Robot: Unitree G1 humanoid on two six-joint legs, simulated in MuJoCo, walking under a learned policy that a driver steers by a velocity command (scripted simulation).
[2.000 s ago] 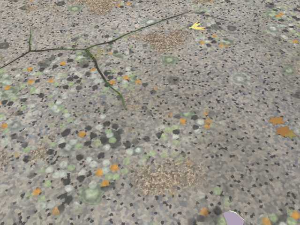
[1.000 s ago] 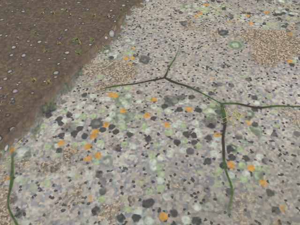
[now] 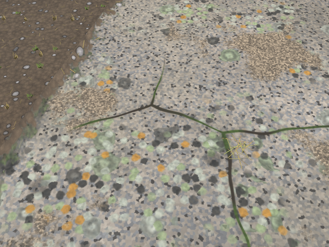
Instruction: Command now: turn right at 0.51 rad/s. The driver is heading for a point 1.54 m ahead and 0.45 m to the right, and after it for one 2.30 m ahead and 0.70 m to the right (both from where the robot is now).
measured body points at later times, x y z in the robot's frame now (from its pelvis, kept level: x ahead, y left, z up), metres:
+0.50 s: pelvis +0.01 -0.04 +0.01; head +0.04 -0.07 +0.45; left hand +0.23 +0.20 -0.08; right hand +0.09 -0.36 -0.11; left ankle +0.08 +0.11 -0.70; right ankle +0.00 -0.13 -0.74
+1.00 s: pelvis +0.02 -0.04 +0.00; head +0.03 -0.05 +0.45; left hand +0.24 +0.16 -0.11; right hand +0.02 -0.32 -0.12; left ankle +0.07 +0.09 -0.74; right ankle -0.05 -0.15 -0.74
